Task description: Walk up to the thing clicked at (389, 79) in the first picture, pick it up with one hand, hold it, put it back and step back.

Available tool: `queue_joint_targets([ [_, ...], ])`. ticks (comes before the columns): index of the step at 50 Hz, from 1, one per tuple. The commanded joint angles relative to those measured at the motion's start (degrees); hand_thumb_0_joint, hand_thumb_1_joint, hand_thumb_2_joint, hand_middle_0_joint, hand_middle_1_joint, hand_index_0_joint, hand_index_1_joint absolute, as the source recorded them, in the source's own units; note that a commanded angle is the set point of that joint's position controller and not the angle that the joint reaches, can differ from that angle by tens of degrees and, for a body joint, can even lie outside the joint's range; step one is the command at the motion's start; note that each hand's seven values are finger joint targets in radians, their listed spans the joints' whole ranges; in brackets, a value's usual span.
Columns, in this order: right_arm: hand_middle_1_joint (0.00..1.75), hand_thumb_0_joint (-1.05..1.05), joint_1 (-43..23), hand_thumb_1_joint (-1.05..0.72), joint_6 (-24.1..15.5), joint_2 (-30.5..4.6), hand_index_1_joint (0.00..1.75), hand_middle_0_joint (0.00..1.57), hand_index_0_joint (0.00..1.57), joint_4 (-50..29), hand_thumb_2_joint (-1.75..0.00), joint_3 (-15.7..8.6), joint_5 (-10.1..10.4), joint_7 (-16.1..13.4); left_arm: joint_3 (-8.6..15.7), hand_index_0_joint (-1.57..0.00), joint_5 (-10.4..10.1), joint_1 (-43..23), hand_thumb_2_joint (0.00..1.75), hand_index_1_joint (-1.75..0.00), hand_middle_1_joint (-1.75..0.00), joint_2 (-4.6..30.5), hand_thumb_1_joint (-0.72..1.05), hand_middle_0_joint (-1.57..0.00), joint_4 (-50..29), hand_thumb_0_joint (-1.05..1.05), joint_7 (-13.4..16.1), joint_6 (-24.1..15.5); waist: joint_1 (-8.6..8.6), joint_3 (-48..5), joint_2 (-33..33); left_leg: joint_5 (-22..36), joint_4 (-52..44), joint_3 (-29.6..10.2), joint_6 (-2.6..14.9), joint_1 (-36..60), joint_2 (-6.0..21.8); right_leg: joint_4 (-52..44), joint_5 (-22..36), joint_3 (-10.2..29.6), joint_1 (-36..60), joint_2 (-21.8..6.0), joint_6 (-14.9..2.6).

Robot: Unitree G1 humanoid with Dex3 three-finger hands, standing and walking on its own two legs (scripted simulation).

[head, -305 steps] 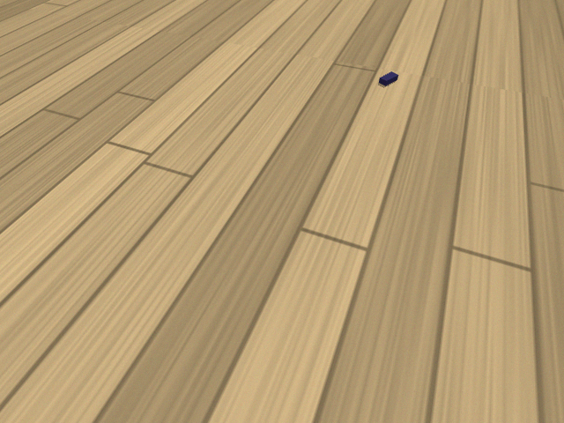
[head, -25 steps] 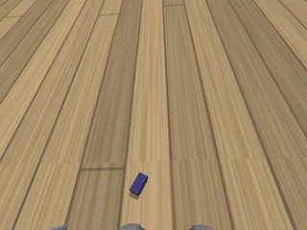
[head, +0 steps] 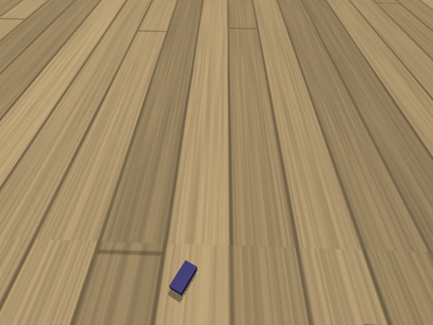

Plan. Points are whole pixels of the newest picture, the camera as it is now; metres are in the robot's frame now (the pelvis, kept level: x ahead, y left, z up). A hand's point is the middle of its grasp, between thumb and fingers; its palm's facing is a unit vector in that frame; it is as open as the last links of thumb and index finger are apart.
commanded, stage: walk up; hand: left
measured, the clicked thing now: (183, 277) +0.44 +0.15 -0.75
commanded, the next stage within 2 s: stand in 1.04 s
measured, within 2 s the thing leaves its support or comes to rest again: neither
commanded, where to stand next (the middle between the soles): +0.04 -0.04 m, yaw -1 degrees
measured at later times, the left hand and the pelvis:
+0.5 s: hand out of the picture +0.10 +0.24 -0.15, palm faces -0.02 -0.95 -0.31, open 7.4 cm; pelvis +0.01 -0.01 +0.01, yaw +0 degrees
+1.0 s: hand out of the picture +0.10 +0.25 -0.14, palm faces -0.02 -0.95 -0.32, open 7.4 cm; pelvis +0.02 +0.00 +0.01, yaw -1 degrees
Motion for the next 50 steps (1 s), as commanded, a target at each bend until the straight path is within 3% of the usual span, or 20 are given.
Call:
queue_joint_targets([
  [1,0.30,0.00,-3.8,-0.90,-1.3,-13.0,0.30,0.20,0.20,-2.5,-0.90,-3.0,0.8,-1.0,2.3,-0.20,-0.2,-3.8,0.90,-0.30,-0.30,12.2,0.90,-0.20,-1.8,0.00,0.9,-2.3,-0.79,-4.3,1.1,1.3,-8.5,-6.2,2.90,3.3,4.6,-8.9,4.9,7.0,0.3,-6.1,-3.62],
  [5,0.30,0.00,-4.2,-0.90,-1.1,-12.8,0.30,0.20,0.20,-0.6,-0.90,-3.2,0.9,-0.8,2.3,-0.20,-0.2,-5.7,0.90,-0.30,-0.30,12.1,0.90,-0.20,-0.7,0.00,1.1,-2.6,-1.58,-4.9,-1.8,6.5,-8.7,-5.2,2.59,7.8,4.6,-11.4,6.6,6.8,-0.8,-6.7,-3.25],
  [7,0.30,0.00,-4.9,-0.90,-1.0,-12.4,0.30,0.20,0.20,0.0,-0.90,-3.1,0.9,-0.7,2.3,-0.20,-0.2,-5.5,0.90,-0.30,-0.30,11.6,0.90,-0.20,-0.1,0.00,1.2,-2.7,-1.18,-5.7,-2.7,8.1,-8.9,-4.9,2.60,9.1,4.7,-12.3,7.4,6.4,-0.1,-6.8,-2.99],
  [15,0.30,0.00,-6.7,-0.90,-0.7,-12.0,0.30,0.20,0.20,2.5,-0.90,-2.9,0.3,-0.5,2.6,-0.20,0.0,-7.3,0.90,-0.30,-0.30,11.1,0.90,-0.20,1.2,0.00,1.3,-2.3,-0.82,-3.6,-1.1,4.6,-13.1,-5.0,1.71,8.1,4.6,-15.1,2.1,6.4,0.4,-6.4,-2.26],
  [21,0.30,0.00,-6.8,-0.90,-1.0,-12.1,0.30,0.20,0.20,3.5,-0.90,-2.7,0.2,-0.7,2.7,-0.20,0.1,-7.5,0.90,-0.30,-0.30,10.9,0.90,-0.20,1.7,0.00,1.2,-2.1,-0.55,-4.5,0.9,3.8,-15.1,-5.4,1.50,6.4,4.7,-14.3,5.3,5.6,4.1,-6.1,-2.12],
  [25,0.30,0.00,-6.4,-0.90,-1.2,-11.8,0.30,0.20,0.20,3.8,-0.90,-2.6,0.2,-0.8,3.0,-0.20,0.1,-7.3,0.90,-0.30,-0.30,10.9,0.90,-0.20,1.5,0.00,1.2,-1.9,-0.36,-6.2,1.4,7.8,-15.1,-5.2,1.48,7.1,5.2,-13.8,7.2,5.2,6.0,-6.1,-2.27],
  [29,0.30,0.00,-6.2,-0.90,-1.2,-11.9,0.30,0.20,0.20,4.0,-0.90,-2.6,0.1,-1.0,2.9,-0.20,0.0,-7.9,0.90,-0.30,-0.30,10.5,0.90,-0.20,1.5,0.00,1.2,-1.7,-0.54,-6.4,1.2,8.1,-15.0,-4.8,1.50,7.2,5.0,-14.0,9.0,5.3,6.1,-6.1,-1.98],
  [38,0.30,0.00,-5.5,-0.90,-1.1,-12.1,0.30,0.20,0.20,4.2,-0.90,-2.8,0.1,-1.1,3.0,-0.20,0.1,-8.3,0.90,-0.30,-0.30,10.3,0.90,-0.20,1.9,0.00,1.3,-1.5,-0.97,-6.0,0.8,9.6,-15.2,-4.6,1.59,7.9,5.4,-13.8,9.5,4.8,6.1,-5.9,-2.00],
  [50,0.30,0.00,-6.0,-0.90,-0.8,-11.9,0.30,0.20,0.20,3.9,-0.90,-2.9,0.1,-1.0,3.0,-0.20,0.2,-8.1,0.90,-0.30,-0.30,10.0,0.90,-0.20,1.8,0.00,1.3,-1.5,-1.12,-4.1,0.5,6.4,-16.0,-4.9,1.46,8.1,5.1,-14.8,6.9,5.1,4.4,-5.6,-1.80],
])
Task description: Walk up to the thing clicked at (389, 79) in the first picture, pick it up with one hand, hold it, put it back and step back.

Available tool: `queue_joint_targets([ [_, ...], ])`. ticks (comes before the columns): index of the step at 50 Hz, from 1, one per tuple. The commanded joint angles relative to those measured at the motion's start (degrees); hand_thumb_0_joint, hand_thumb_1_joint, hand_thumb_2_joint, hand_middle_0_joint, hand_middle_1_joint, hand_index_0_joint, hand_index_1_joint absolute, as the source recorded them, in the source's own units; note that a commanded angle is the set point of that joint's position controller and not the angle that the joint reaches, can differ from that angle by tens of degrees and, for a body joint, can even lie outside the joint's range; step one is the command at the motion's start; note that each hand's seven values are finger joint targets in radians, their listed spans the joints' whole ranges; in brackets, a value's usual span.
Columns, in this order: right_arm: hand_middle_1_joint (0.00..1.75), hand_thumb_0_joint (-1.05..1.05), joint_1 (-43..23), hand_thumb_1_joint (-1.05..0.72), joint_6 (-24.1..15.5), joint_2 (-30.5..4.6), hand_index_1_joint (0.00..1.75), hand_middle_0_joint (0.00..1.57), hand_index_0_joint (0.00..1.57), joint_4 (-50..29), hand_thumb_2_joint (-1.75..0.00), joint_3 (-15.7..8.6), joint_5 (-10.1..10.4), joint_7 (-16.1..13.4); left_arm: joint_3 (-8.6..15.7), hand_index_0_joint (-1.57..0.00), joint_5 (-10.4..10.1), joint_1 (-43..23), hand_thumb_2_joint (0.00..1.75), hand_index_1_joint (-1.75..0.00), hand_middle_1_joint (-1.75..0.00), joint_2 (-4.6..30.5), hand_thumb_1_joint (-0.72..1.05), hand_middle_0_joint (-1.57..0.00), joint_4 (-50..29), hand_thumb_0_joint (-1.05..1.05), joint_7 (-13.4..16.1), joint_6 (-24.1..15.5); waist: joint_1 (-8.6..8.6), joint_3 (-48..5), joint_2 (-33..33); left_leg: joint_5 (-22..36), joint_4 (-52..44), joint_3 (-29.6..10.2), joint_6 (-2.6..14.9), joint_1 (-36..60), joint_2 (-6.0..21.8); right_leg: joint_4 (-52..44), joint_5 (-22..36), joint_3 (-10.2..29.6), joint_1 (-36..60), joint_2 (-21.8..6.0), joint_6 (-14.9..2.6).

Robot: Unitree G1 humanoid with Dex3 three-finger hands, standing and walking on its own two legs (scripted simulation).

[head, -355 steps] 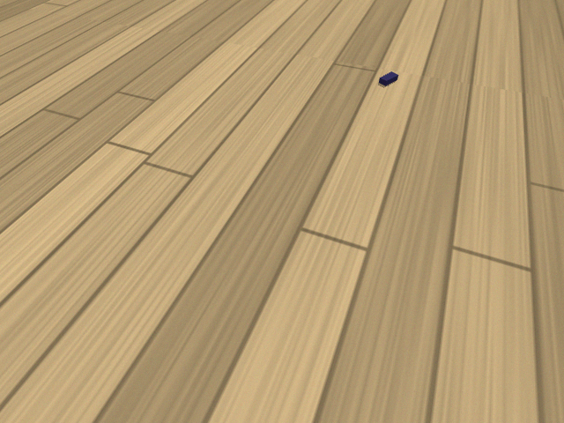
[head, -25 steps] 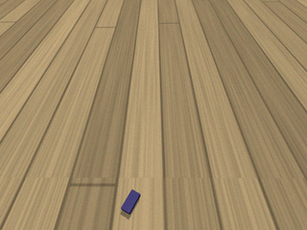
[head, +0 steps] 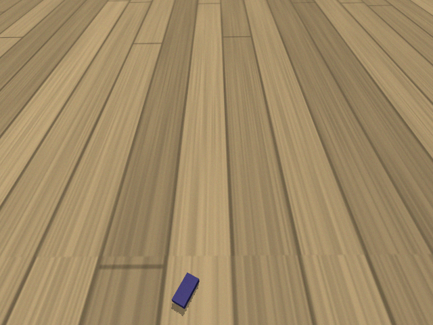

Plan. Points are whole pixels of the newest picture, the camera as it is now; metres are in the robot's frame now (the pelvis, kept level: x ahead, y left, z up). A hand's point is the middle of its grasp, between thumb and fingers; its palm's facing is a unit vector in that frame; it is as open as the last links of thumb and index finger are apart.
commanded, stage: walk up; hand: left
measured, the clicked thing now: (185, 290) +0.42 +0.15 -0.76
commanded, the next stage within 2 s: stand in 0.04 s
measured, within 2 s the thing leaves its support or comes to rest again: neither
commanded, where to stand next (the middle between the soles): +0.02 -0.04 m, yaw +0 degrees
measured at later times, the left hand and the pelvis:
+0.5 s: hand out of the picture +0.08 +0.25 -0.16, palm faces -0.02 -0.94 -0.34, open 7.4 cm; pelvis +0.00 +0.00 +0.00, yaw +0 degrees
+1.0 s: hand out of the picture +0.07 +0.25 -0.16, palm faces -0.03 -0.94 -0.34, open 7.4 cm; pelvis +0.01 +0.00 +0.00, yaw +1 degrees
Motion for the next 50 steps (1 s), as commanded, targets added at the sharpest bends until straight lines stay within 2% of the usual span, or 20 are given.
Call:
queue_joint_targets([
  [1,0.30,0.00,-3.2,-0.90,-1.2,-12.7,0.30,0.20,0.20,-3.6,-0.90,-2.6,0.3,-0.8,2.1,-0.20,-0.3,-2.9,0.90,-0.30,-0.30,12.1,0.90,-0.20,-3.3,0.00,0.9,-1.2,0.14,-2.3,-0.8,1.7,-4.1,-5.8,1.84,1.3,5.4,-4.1,2.6,4.7,-2.4,-5.3,-1.90],
  [2,0.30,0.00,-3.6,-0.90,-0.7,-12.5,0.30,0.20,0.20,-3.6,-0.90,-2.6,0.2,-0.7,1.7,-0.20,-0.2,-2.9,0.90,-0.30,-0.30,12.2,0.90,-0.20,-3.9,0.00,1.1,-1.8,0.26,-2.4,0.4,1.5,-3.8,-5.6,1.51,1.2,5.7,-4.9,2.7,5.1,-2.1,-6.3,-1.77],
  [4,0.30,0.00,-3.9,-0.90,-0.6,-12.1,0.30,0.20,0.20,-3.9,-0.90,-2.6,0.2,-0.6,1.8,-0.20,-0.2,-3.0,0.90,-0.30,-0.30,12.7,0.90,-0.20,-4.0,0.00,1.4,-2.2,0.12,-3.9,-0.2,5.9,-3.0,-5.7,1.55,2.9,6.1,-4.3,5.1,4.9,-1.6,-6.3,-1.75],
  [6,0.30,0.00,-3.5,-0.90,-0.5,-11.8,0.30,0.20,0.20,-3.9,-0.90,-2.5,0.3,-0.4,1.8,-0.20,-0.2,-3.0,0.90,-0.30,-0.30,12.8,0.90,-0.20,-4.0,0.00,1.5,-2.4,-0.03,-4.5,-0.7,7.2,-2.9,-5.6,1.73,3.0,6.1,-4.3,7.1,4.8,-0.6,-6.6,-1.56],
  [14,0.30,0.00,-3.6,-0.90,-0.2,-12.1,0.30,0.20,0.20,-3.8,-0.90,-2.5,0.3,-0.2,1.5,-0.20,-0.3,-2.0,0.90,-0.30,-0.30,12.7,0.90,-0.20,-4.0,0.00,1.7,-2.5,0.02,-3.3,-0.8,5.2,-3.7,-5.9,1.53,2.7,5.8,-5.0,4.4,4.5,-1.2,-6.4,-1.41],
  [17,0.30,0.00,-3.5,-0.90,-0.4,-12.1,0.30,0.20,0.20,-3.8,-0.90,-2.4,0.3,-0.3,1.5,-0.20,-0.2,-1.4,0.90,-0.30,-0.30,12.8,0.90,-0.20,-4.1,0.00,1.6,-2.5,0.29,-4.3,0.0,7.9,-3.3,-5.7,1.58,3.7,6.1,-4.4,7.1,4.3,-0.6,-6.6,-1.44],
  [23,0.30,0.00,-3.2,-0.90,-0.3,-11.9,0.30,0.20,0.20,-3.9,-0.90,-2.5,0.2,-0.3,1.6,-0.20,-0.1,-2.0,0.90,-0.30,-0.30,12.9,0.90,-0.20,-4.4,0.00,1.6,-2.2,0.14,-3.0,-0.6,3.6,-4.5,-6.0,1.60,1.8,5.9,-4.6,3.3,4.1,-1.0,-6.3,-1.52],
  [27,0.30,0.00,-3.7,-0.90,-0.4,-12.3,0.30,0.20,0.20,-4.1,-0.90,-2.6,0.2,-0.3,1.4,-0.20,-0.2,-1.4,0.90,-0.30,-0.30,12.8,0.90,-0.20,-4.6,0.00,1.6,-2.3,0.49,-3.7,-0.1,6.7,-4.0,-5.9,1.46,3.1,6.0,-4.2,4.7,3.8,-1.0,-6.3,-1.50],
  [32,0.30,0.00,-2.9,-0.90,-0.1,-12.3,0.30,0.20,0.20,-4.0,-0.90,-2.7,0.3,-0.2,1.3,-0.20,0.0,-0.9,0.90,-0.30,-0.30,13.0,0.90,-0.20,-4.5,0.00,1.6,-2.3,0.21,-2.1,-0.5,1.5,-4.4,-5.9,1.61,1.9,5.5,-5.2,1.2,4.0,-2.1,-6.3,-1.57],
  [35,0.30,0.00,-2.1,-0.90,-0.3,-12.3,0.30,0.20,0.20,-3.9,-0.90,-2.7,0.2,-0.2,1.4,-0.20,-0.1,-1.9,0.90,-0.30,-0.30,13.2,0.90,-0.20,-4.9,0.00,1.6,-2.4,-0.07,-2.9,-0.7,3.5,-4.3,-6.1,1.68,1.6,5.7,-4.7,2.8,4.3,-0.8,-6.6,-1.69],
  [40,0.30,0.00,-2.7,-0.90,-0.2,-12.2,0.30,0.20,0.20,-4.1,-0.90,-2.5,0.3,-0.2,1.4,-0.20,-0.1,-1.0,0.90,-0.30,-0.30,12.9,0.90,-0.20,-4.7,0.00,1.5,-2.2,0.34,-2.4,0.0,1.5,-4.9,-6.5,1.61,1.4,5.6,-4.7,1.6,3.9,-1.5,-6.4,-1.63],
  [44,0.30,0.00,-2.4,-0.90,-0.3,-12.0,0.30,0.20,0.20,-4.0,-0.90,-2.5,0.2,-0.3,1.4,-0.20,-0.1,-0.8,0.90,-0.30,-0.30,13.1,0.90,-0.20,-4.9,0.00,1.6,-2.3,0.30,-3.8,-0.7,6.5,-4.0,-6.2,1.62,3.0,5.8,-4.0,4.8,3.9,-1.0,-6.6,-1.70],
  [46,0.30,0.00,-2.4,-0.90,-0.3,-12.1,0.30,0.20,0.20,-3.8,-0.90,-2.5,0.4,-0.3,1.3,-0.20,-0.1,-0.3,0.90,-0.30,-0.30,12.9,0.90,-0.20,-4.8,0.00,1.6,-2.4,0.28,-3.1,-0.5,5.3,-3.8,-6.2,1.60,3.3,5.7,-4.7,3.9,4.0,-1.8,-6.5,-1.62],
  [47,0.30,0.00,-2.2,-0.90,-0.3,-12.4,0.30,0.20,0.20,-4.0,-0.90,-2.6,0.3,-0.3,1.4,-0.20,-0.1,-0.8,0.90,-0.30,-0.30,13.0,0.90,-0.20,-5.1,0.00,1.6,-2.4,0.15,-3.7,-0.3,6.4,-3.4,-5.9,1.84,3.4,5.8,-4.4,5.3,4.1,-0.8,-6.8,-1.76],
  [50,0.30,0.00,-2.1,-0.90,-0.2,-12.5,0.30,0.20,0.20,-3.9,-0.90,-2.6,0.3,-0.3,1.4,-0.20,-0.2,-1.0,0.90,-0.30,-0.30,12.9,0.90,-0.20,-5.1,0.00,1.7,-2.2,0.10,-2.7,0.1,4.3,-4.1,-6.0,1.63,2.2,5.6,-4.6,3.2,4.1,-1.0,-6.6,-1.84],
])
